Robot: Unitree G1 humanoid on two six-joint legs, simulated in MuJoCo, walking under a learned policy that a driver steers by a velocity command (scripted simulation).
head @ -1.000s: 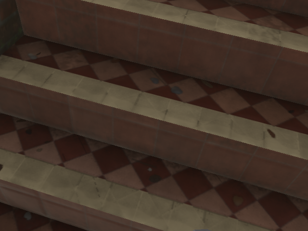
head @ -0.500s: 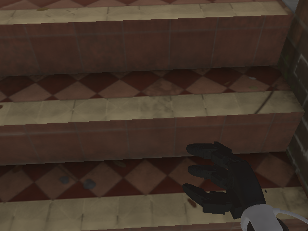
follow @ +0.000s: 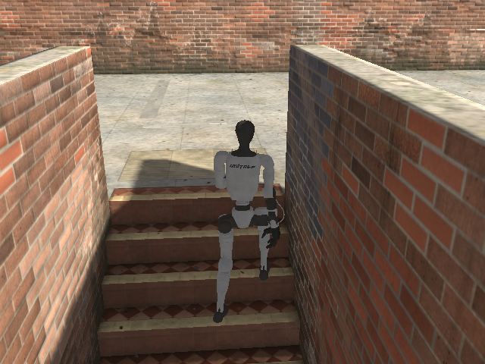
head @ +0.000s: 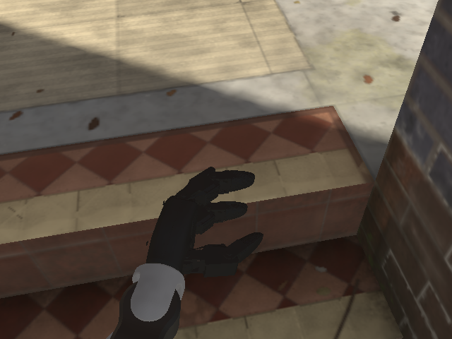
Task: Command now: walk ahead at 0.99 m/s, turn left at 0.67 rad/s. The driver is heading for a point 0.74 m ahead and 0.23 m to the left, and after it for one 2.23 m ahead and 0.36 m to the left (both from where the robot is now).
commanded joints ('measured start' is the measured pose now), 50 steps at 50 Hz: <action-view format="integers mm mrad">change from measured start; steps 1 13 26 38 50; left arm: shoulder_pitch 698 425 143 -223 287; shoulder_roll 464 272 138 11 80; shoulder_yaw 252 226 184 73 177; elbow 134 522 74 -121 435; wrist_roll -4 -26 3 3 -43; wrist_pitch -11 28 -46 -42 19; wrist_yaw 41 45 -52 5 -5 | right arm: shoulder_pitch -204 -420 -118 -19 -222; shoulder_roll -340 -21 -121 -79 0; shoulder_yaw -97 -10 -63 -31 31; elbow -175 -622 -400 -165 -410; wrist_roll -45 -5 -15 -35 -57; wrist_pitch -91 153 22 61 22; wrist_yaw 4 17 55 11 40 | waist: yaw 433 -99 70 156 -56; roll -197 -83 33 67 -47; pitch -533 299 106 85 227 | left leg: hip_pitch -397 -1121 -135 -729 -622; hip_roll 46 42 48 29 56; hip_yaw -40 188 -615 -121 122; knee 568 1891 -99 -477 1170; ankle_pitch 1616 -169 -346 481 -166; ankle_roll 89 -26 238 195 -23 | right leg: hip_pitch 1294 986 273 743 450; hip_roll -163 -236 243 139 16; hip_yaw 566 -125 228 -193 426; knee -532 -1258 669 82 -1030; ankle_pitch -249 626 291 352 407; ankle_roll -161 -10 -97 -8 -171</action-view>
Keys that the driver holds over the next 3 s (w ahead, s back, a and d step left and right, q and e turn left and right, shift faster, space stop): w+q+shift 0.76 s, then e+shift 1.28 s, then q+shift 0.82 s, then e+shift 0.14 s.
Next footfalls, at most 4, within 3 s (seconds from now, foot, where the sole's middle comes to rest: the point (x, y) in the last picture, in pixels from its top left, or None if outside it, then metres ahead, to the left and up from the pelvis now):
0.42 left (165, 325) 0.43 0.13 -0.39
0.84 right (143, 130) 0.82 0.16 -0.20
1.16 left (2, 151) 0.79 0.47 -0.20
1.56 right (126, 107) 0.90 0.20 -0.20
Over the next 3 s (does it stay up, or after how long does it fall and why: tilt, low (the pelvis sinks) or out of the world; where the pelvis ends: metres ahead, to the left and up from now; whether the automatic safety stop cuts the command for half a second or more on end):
stays up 0.82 0.34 0.58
